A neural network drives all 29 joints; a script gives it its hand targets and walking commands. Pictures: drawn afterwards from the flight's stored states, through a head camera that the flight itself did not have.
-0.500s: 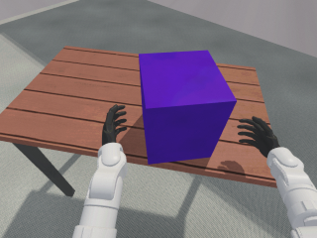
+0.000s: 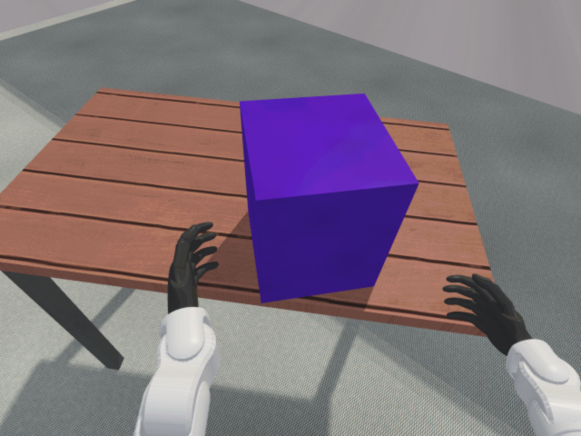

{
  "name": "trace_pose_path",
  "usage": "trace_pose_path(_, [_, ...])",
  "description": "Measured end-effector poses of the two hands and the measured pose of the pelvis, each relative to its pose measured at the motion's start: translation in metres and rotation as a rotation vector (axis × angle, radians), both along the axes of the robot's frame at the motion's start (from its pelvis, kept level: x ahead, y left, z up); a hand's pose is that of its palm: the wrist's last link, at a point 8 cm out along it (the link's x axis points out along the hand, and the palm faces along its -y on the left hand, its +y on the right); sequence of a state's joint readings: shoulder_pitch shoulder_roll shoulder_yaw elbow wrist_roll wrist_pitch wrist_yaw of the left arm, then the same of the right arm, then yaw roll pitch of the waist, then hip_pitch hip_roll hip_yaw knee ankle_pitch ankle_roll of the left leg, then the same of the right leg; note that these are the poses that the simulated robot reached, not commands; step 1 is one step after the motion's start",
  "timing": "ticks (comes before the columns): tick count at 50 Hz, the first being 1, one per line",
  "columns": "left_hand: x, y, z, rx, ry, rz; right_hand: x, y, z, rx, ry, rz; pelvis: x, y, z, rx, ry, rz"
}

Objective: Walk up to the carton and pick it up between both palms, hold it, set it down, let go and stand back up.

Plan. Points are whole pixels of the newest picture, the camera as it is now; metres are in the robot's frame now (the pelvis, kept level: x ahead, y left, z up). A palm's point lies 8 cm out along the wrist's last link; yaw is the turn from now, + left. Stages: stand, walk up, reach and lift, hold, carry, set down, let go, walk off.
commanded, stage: set down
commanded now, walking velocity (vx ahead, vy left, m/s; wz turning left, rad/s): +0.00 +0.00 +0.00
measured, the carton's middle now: (311, 200) +0.46 +0.03 +0.06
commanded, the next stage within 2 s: none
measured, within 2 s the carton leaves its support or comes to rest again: neither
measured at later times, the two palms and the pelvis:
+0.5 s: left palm (178, 331) +0.22 +0.17 +0.07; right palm (523, 375) +0.25 -0.26 +0.01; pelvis +0.00 +0.00 +0.00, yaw +0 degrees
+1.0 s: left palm (188, 340) +0.22 +0.17 +0.02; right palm (516, 380) +0.24 -0.26 +0.00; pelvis +0.02 +0.00 +0.00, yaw +0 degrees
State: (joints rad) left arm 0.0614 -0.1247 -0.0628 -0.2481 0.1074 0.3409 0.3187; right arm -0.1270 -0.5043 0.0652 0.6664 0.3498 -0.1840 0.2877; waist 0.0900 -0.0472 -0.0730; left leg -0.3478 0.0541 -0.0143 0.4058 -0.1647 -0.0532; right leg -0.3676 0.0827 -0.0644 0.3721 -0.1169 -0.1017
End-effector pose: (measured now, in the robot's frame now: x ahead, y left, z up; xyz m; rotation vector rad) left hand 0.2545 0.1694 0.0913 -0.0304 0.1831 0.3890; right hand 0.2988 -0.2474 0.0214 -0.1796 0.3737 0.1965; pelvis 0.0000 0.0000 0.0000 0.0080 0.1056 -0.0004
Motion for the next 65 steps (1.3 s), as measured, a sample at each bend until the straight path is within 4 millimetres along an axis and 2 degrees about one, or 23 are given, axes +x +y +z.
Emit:
trace_pose_path(4, [-0.007,0.003,-0.005,-0.009,0.013,0.011,-0.008,0.0,0.001,0.006,0.0,0.003,0.0,0.0,0.0,0.0,0.0,0.0])
trace_pose_path(10, [-0.029,0.01,-0.013,-0.023,0.038,0.044,-0.028,-0.004,-0.005,0.011,0.03,-0.01,0.001,0.001,0.0,-0.001,0.002,0.0])
trace_pose_path(15, [-0.037,0.008,-0.015,-0.023,0.049,0.042,-0.037,-0.007,-0.003,0.013,0.024,-0.016,0.001,0.001,0.0,-0.001,0.001,0.0])
trace_pose_path(23, [-0.039,0.001,-0.016,-0.022,0.056,0.014,-0.051,-0.014,-0.008,0.011,0.051,-0.042,0.002,0.0,0.0,0.0,0.002,0.0])
trace_pose_path(27, [-0.038,0.0,-0.026,-0.025,0.093,0.009,-0.055,-0.014,-0.011,0.011,0.07,-0.044,0.003,0.001,0.0,-0.001,0.005,0.0])
trace_pose_path(36, [-0.032,-0.002,-0.039,-0.033,0.137,-0.006,-0.051,-0.012,-0.011,0.003,0.076,-0.051,0.01,0.002,0.0,-0.002,0.013,0.001])
trace_pose_path(40, [-0.029,-0.004,-0.05,-0.047,0.175,-0.034,-0.048,-0.013,-0.011,-0.012,0.087,-0.071,0.013,0.002,0.001,-0.002,0.018,0.001])
trace_pose_path(47, [-0.029,-0.003,-0.064,-0.055,0.213,-0.06,-0.053,-0.013,-0.017,-0.024,0.124,-0.097,0.018,0.003,0.001,-0.003,0.024,0.001])
trace_pose_path(58, [-0.036,0.007,-0.084,-0.031,0.274,-0.094,-0.067,0.001,-0.031,0.019,0.154,-0.143,0.019,0.008,0.001,-0.004,0.025,0.003])
trace_pose_path(65, [-0.042,0.012,-0.096,-0.014,0.324,-0.113,-0.069,0.012,-0.036,0.035,0.159,-0.154,0.019,0.009,0.001,-0.005,0.025,0.004])
